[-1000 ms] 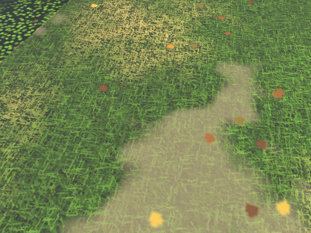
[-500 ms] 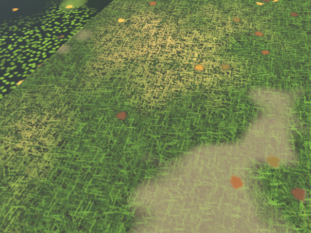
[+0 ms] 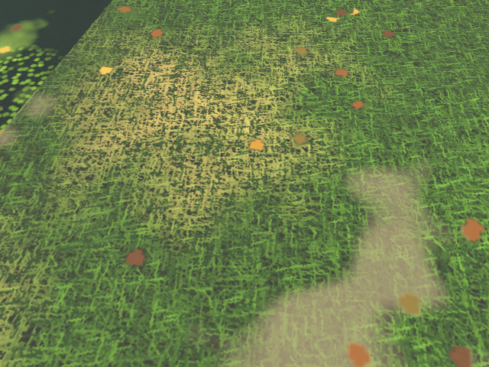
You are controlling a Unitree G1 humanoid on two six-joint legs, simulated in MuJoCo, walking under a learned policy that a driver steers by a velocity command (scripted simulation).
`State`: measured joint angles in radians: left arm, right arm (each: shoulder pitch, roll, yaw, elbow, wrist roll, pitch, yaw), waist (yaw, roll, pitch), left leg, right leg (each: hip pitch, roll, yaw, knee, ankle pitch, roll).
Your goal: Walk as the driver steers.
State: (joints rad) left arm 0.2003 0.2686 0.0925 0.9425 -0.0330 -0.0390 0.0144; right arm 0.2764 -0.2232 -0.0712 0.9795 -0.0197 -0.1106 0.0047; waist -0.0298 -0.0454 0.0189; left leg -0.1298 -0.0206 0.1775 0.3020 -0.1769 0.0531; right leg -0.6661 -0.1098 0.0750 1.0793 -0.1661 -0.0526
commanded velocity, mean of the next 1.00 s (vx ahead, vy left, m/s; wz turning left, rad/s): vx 0.14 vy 0.00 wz -0.04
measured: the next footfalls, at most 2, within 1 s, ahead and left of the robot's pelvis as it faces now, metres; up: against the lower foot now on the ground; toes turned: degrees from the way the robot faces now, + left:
right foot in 0.28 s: +0.29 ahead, -0.14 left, +0.00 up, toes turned -11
left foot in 0.84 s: +0.26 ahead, +0.09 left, +0.00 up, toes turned -2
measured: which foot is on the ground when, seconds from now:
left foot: down 0.00-0.28, up 0.30-0.82, down 0.84-1.00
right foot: up 0.00-0.26, down 0.28-0.84, up 0.86-1.00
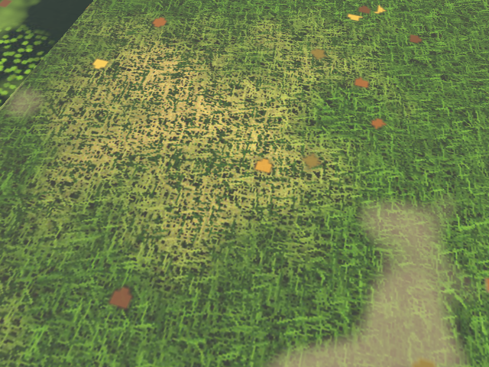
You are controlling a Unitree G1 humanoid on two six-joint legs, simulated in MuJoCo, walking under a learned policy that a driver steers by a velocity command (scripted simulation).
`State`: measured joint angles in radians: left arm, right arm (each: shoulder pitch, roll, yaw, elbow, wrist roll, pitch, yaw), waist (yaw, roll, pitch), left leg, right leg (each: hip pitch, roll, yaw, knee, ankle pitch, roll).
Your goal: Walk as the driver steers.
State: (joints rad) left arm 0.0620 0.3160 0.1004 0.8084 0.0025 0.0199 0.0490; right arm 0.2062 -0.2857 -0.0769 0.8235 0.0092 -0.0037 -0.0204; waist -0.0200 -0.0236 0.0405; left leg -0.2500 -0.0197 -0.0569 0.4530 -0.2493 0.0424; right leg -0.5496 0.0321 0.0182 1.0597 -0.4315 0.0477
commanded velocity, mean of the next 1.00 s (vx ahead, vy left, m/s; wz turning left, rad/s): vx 0.17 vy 0.00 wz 0.58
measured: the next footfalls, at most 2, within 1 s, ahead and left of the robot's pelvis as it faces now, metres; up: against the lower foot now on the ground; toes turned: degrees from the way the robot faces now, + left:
right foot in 0.30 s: +0.10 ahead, -0.14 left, +0.00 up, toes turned +17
left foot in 0.76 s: +0.05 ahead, +0.15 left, +0.00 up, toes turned +31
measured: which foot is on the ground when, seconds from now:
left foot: down 0.00-0.30, up 0.32-0.74, down 0.76-1.00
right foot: up 0.00-0.28, down 0.30-0.76, up 0.78-1.00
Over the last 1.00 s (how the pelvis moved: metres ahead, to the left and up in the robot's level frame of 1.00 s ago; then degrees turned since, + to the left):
0.24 0.00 0.00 2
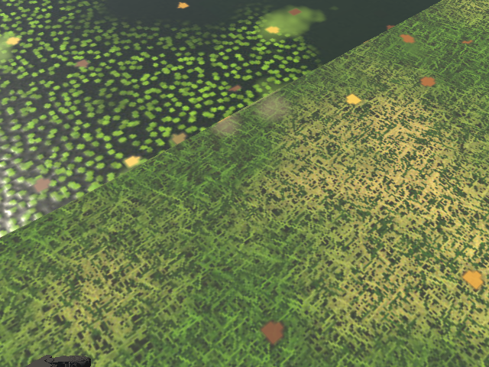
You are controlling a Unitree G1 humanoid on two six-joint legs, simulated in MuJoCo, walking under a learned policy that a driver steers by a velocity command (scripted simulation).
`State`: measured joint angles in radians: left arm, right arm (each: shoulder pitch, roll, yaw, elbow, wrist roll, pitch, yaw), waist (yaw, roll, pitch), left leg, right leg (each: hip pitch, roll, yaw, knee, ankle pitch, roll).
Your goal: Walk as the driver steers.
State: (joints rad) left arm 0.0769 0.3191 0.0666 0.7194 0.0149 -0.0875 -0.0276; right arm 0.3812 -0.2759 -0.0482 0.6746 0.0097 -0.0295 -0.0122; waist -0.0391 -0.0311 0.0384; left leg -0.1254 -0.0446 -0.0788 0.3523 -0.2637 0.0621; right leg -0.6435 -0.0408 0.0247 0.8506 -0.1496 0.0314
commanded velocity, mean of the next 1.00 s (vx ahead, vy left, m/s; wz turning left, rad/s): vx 0.05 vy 0.00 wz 0.60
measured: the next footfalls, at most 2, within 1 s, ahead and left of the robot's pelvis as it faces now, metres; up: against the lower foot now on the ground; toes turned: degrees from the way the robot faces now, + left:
right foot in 0.18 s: +0.27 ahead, -0.10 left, +0.00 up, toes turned +10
left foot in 0.62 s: +0.15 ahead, +0.14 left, +0.00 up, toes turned +25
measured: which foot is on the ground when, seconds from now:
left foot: down 0.00-0.18, up 0.20-0.60, down 0.62-1.00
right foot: up 0.00-0.16, down 0.18-0.62, up 0.64-1.00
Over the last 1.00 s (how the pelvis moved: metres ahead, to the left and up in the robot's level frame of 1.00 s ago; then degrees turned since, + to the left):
0.12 0.10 0.00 36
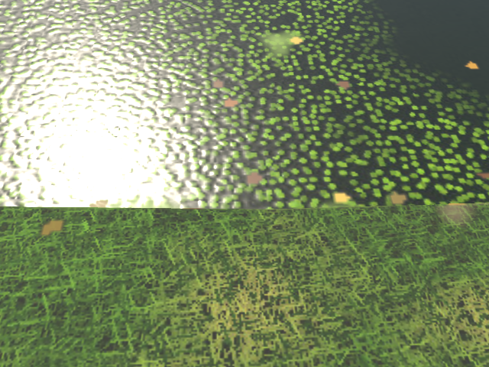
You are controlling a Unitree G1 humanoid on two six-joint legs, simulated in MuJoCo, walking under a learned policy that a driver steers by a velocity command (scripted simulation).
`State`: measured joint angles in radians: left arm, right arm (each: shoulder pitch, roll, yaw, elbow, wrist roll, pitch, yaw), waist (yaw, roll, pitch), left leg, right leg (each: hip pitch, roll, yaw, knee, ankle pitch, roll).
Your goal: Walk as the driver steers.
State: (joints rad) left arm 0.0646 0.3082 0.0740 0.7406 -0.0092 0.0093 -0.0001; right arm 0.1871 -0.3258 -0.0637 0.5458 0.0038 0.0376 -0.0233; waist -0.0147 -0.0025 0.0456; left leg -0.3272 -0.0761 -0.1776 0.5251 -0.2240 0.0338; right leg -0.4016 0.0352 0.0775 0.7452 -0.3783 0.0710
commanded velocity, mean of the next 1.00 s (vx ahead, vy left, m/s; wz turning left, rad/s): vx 0.22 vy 0.00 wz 0.21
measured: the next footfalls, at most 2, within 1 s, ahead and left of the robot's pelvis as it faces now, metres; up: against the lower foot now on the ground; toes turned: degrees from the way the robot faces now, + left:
right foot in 0.08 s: +0.05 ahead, -0.14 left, +0.00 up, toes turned +8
left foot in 0.50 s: +0.00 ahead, +0.13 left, +0.00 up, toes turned +15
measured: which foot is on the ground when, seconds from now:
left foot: down 0.00-0.08, up 0.10-0.48, down 0.50-1.00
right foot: up 0.00-0.06, down 0.08-0.50, up 0.52-0.96, down 0.98-1.00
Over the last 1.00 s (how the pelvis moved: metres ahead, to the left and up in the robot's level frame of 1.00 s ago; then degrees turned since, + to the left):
0.15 0.03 -0.01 36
